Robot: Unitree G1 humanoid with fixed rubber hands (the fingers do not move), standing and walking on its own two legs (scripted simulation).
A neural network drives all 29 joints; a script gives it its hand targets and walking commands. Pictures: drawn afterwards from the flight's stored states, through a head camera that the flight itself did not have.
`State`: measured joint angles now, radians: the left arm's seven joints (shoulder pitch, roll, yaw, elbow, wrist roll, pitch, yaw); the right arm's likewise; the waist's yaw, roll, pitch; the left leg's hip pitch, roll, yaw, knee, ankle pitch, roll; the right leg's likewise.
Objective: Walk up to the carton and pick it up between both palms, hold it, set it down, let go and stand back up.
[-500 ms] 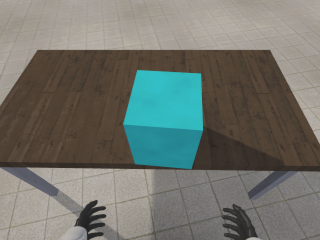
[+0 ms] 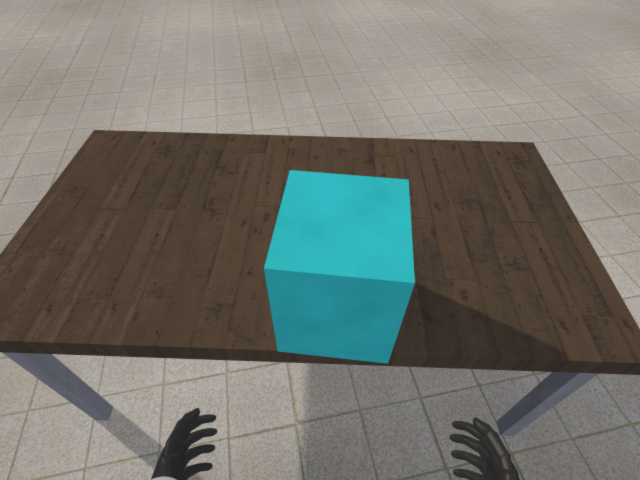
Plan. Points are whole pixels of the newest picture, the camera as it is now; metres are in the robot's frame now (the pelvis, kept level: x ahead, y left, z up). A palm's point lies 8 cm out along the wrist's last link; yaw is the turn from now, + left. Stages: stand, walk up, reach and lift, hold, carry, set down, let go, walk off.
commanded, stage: reach and lift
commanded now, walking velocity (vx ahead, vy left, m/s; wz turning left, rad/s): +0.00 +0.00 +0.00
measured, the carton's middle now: (340, 269) +0.46 +0.00 -0.07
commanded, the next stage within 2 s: none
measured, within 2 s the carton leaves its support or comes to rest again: neither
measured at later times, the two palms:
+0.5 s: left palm (181, 427) +0.20 +0.21 -0.07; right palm (498, 437) +0.20 -0.20 -0.07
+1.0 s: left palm (188, 377) +0.26 +0.21 -0.05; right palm (496, 382) +0.26 -0.21 -0.05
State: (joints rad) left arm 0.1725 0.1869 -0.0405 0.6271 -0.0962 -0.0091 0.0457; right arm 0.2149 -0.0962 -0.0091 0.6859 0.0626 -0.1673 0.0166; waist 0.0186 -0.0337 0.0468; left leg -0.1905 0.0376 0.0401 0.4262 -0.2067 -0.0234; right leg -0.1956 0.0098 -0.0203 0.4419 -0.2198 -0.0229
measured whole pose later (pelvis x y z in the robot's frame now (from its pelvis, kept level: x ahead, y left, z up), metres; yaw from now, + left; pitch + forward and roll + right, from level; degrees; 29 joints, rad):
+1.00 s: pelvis +0.02 +0.00 -0.02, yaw +0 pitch +2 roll +0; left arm -0.09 0.16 -0.03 0.87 -0.17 -0.50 0.07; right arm -0.14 -0.21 0.11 1.02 0.28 -0.61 0.04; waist 0.01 -0.01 -0.02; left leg -0.33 0.04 0.03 0.63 -0.33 -0.03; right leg -0.33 0.01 -0.03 0.63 -0.34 -0.02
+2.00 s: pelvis +0.02 +0.00 +0.00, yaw -2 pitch +5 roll +0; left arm -0.57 0.20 0.07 0.68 -0.12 0.14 0.07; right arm -0.62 -0.33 0.09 0.90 0.36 -0.04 -0.01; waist 0.05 -0.01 -0.07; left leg -0.27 0.05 0.06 0.37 -0.19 -0.02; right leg -0.26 0.03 0.01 0.34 -0.17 -0.01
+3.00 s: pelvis +0.01 +0.00 -0.01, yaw +0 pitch +19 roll -1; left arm -0.94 0.24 -0.01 1.32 -0.24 -0.19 0.08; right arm -0.94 -0.30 0.09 1.29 0.37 -0.15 -0.03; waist 0.04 -0.01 -0.22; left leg -0.63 0.06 0.01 0.51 -0.21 -0.04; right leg -0.59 0.03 -0.04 0.45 -0.19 -0.02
